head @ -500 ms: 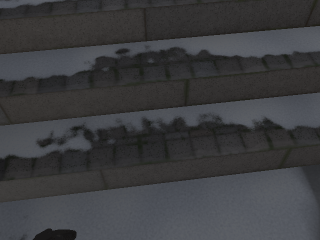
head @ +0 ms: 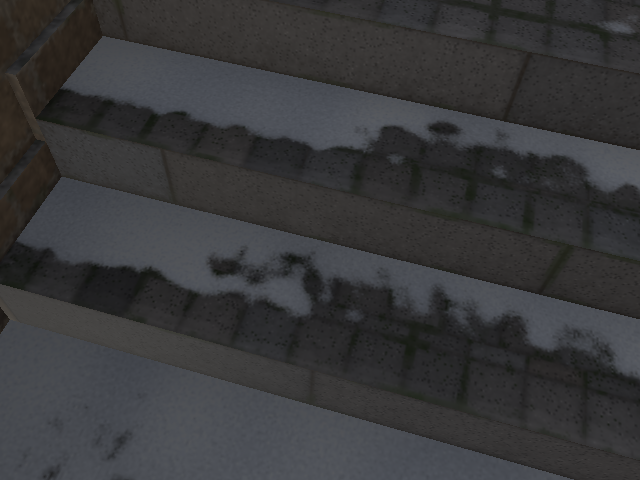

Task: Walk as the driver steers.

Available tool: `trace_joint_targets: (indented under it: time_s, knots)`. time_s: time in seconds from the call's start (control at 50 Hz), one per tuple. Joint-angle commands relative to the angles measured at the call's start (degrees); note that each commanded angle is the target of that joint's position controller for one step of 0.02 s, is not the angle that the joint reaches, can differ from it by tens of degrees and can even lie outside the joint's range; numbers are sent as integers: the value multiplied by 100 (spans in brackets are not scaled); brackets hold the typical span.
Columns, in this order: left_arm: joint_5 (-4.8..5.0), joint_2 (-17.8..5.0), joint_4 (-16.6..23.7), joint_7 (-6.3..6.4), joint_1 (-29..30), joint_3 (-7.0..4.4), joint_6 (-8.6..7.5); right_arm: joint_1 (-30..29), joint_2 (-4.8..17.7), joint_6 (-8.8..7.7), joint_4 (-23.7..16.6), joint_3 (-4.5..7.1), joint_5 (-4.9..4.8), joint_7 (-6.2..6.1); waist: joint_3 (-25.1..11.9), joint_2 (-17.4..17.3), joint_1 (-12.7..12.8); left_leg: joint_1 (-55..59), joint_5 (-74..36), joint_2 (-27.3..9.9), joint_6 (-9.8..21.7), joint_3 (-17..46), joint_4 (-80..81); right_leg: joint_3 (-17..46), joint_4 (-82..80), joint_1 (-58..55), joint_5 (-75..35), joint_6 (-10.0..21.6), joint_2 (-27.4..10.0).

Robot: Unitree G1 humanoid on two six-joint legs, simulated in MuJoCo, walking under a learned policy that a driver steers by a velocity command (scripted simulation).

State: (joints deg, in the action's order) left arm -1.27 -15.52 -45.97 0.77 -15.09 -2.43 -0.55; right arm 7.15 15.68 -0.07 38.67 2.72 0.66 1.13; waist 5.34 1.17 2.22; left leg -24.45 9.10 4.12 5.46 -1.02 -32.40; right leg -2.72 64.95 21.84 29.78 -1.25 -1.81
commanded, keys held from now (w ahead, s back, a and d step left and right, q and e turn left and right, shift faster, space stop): no key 1.00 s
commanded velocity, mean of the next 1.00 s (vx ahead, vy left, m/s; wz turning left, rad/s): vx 0.02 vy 0.00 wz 0.09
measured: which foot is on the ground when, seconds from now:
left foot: down 0.00-1.00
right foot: up 0.00-0.32, down 0.34-1.00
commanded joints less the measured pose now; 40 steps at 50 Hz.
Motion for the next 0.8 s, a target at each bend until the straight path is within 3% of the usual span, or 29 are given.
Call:
trace_joint_targets:
  time_s: [0.02, 0.08, 0.16, 0.18, 0.24, 0.28, 0.32, 0.34, 0.36, 0.38, 0.4, 0.44, 0.48, 0.6, 0.8]
  knots:
    - [-85, -614, 208, 5, -415, -117, 100, 427, 559, 48, -176, 155, -64, -149, -987, -631, -120, 1459, -2989, -1585, 890, 1626, 1375, 354, 14, 596, -480, 2, -217]
    - [-39, -476, 49, -2, -564, -95, 225, 450, 639, -41, -39, 152, 28, -117, -1135, -569, -33, 1145, -3067, -1445, 797, 1310, 1448, 279, -406, 86, -670, 36, -42]
    - [-24, -350, 6, 5, -196, -59, 297, 479, 624, -23, 133, 132, 67, -117, -966, -757, -173, 1009, -1165, -1357, 703, 1408, 1749, 294, -1447, -81, -845, 78, -5]
    - [174, -527, 208, 174, 345, -145, 191, -128, 756, -90, -137, 176, -32, -192, -1019, -673, -206, 946, -76, -1428, 748, 1680, 1832, 657, -1701, -39, -958, -71, -189]
    - [140, -508, 143, 294, 402, -134, 69, -71, 729, -97, 16, 158, -22, -256, -841, -792, -284, 832, 1083, -1418, 759, 1913, 1925, 612, -2451, -293, -917, -249, -112]
    - [141, -424, 32, 253, 275, -122, 15, -8, 624, -63, 122, 117, -40, -249, -717, -665, -221, 666, 1319, -1321, 674, 1885, 1808, 476, -3142, -688, -1208, -201, -26]
    - [78, -394, -75, 194, 136, -105, -23, 211, 445, -53, 257, 41, -75, -236, -660, -465, -126, 407, 1655, -1069, 321, 1771, 1689, 465, -4149, -1325, -1857, 1, -35]
    - [13, -568, -69, 194, 64, -119, -38, 340, 356, -96, 315, 2, -15, -213, -678, -216, -153, 195, 1670, -935, 76, 1646, 1499, 802, -4211, -1645, -2187, 158, -434]
    - [32, -1006, -105, 198, 247, -227, -32, 503, 399, -141, 276, 48, 16, -185, -532, 414, -480, 95, 1516, -506, -137, 1103, 1377, 958, -4028, -1295, -1810, 406, -585]
    - [55, -682, -129, 162, 293, -176, -71, 158, 451, -150, 262, 53, 65, -205, -532, 443, -298, 608, 1123, -332, -307, 777, 1093, 974, -4248, -710, -1085, 491, -493]
    - [10, -477, -119, 142, 402, -95, -128, -26, 422, -141, 212, 55, 56, -216, -533, 491, -300, 950, 767, -325, -327, 736, 885, 1001, -4425, -419, -839, 428, -472]
    - [-26, -482, -89, 111, 650, -56, -235, -9, 412, -69, 257, 59, 38, -250, -528, 579, -367, 1185, 324, -404, -221, 792, 760, 916, -4450, -309, -1159, 270, -389]
    - [9, -525, -150, 112, 581, -38, -297, 17, 426, -49, 311, 68, 34, -238, -588, 353, -331, 1218, 10, -461, -139, 856, 753, 819, -4295, -471, -1547, 220, -317]
    - [41, -587, -325, 125, 508, 25, -266, -69, 373, -66, 541, 74, -6, -212, -717, -76, -214, 1352, -572, -495, -188, 875, 713, 746, -4154, -755, -2015, 288, -219]
    - [49, -527, -689, 66, 599, 120, -231, -161, 449, -19, 1052, 83, -33, -286, -676, -163, -202, 1622, -877, -547, -250, 883, 785, 652, -4310, -887, -2184, 334, -104]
